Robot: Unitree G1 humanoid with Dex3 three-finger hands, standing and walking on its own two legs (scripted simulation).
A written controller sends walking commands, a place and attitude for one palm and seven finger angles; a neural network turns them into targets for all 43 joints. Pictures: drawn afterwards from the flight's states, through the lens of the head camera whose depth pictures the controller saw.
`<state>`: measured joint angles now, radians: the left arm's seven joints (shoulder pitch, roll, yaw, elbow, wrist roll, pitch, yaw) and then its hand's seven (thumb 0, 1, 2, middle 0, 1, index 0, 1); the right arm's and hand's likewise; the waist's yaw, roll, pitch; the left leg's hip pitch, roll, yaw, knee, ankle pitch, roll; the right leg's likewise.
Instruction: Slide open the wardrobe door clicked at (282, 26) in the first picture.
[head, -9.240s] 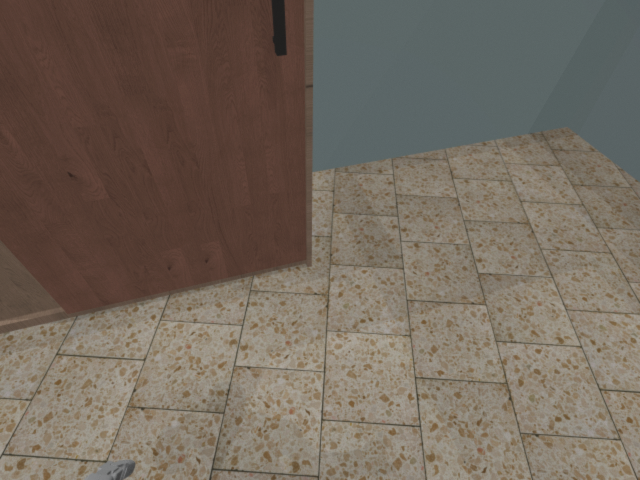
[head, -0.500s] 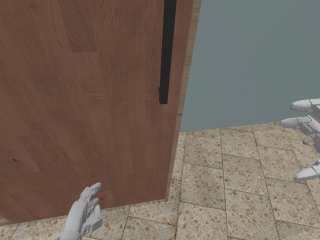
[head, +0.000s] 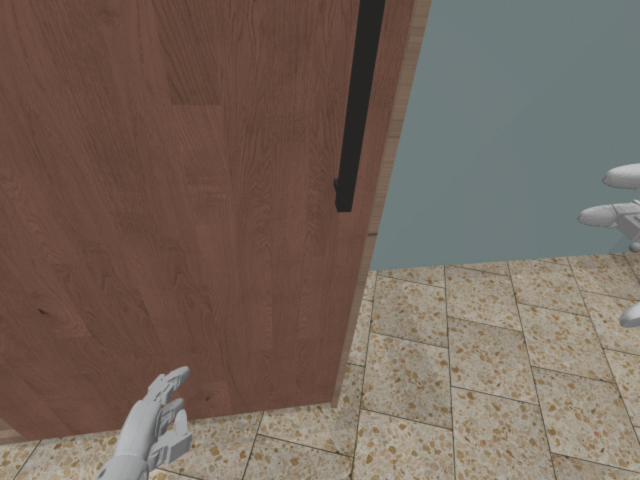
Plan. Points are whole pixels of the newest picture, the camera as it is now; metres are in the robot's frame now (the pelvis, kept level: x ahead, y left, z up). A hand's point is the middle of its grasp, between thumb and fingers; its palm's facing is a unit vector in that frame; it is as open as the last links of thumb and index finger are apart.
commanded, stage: raise the hand with hooked fingers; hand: right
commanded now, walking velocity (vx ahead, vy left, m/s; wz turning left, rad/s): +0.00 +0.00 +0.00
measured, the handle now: (354, 95) +0.51 -0.02 +0.28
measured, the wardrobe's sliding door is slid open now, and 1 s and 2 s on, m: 0.00 0.00 0.00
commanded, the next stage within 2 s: move the hooked fingers beside the handle in 0.22 s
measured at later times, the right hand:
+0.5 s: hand (623, 244) +0.28 -0.27 +0.24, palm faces -0.06 +0.99 -0.13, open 14.0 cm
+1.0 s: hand (523, 199) +0.34 -0.20 +0.24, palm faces -0.11 +0.99 -0.08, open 14.0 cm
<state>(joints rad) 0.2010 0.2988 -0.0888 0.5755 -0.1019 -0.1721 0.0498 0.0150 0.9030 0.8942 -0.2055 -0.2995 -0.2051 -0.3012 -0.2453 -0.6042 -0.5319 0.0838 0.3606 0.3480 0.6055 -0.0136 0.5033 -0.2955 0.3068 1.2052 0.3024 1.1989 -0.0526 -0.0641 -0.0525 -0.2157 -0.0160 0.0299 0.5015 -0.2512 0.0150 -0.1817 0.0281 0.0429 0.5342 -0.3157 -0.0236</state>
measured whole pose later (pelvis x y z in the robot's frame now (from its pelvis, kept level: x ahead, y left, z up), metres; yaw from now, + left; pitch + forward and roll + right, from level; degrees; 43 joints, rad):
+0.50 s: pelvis -0.01 +0.00 +0.00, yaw -1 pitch -3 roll +1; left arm 0.20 0.28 -0.10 0.60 -0.10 -0.18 0.07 0.01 0.90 0.89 -0.21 -0.30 -0.21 -0.30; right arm -0.33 -0.56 -0.45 0.13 0.33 0.34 0.56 -0.01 0.51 -0.30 0.31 1.21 0.30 1.20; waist -0.07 -0.06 -0.04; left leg -0.21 0.00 0.04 0.50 -0.24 0.01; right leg -0.18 0.04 0.05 0.54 -0.31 -0.03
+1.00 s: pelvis +0.00 +0.00 +0.00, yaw +0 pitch -1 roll +0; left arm 0.18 0.27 -0.10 0.61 -0.09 -0.10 0.06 0.01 0.90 0.89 -0.21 -0.30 -0.21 -0.30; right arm -0.48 -0.44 -0.30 0.15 0.27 0.42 0.38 -0.01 0.50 -0.30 0.31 1.21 0.30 1.20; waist -0.03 -0.05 -0.05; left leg -0.23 0.00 0.02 0.50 -0.25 0.01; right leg -0.18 0.04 0.04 0.51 -0.30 -0.03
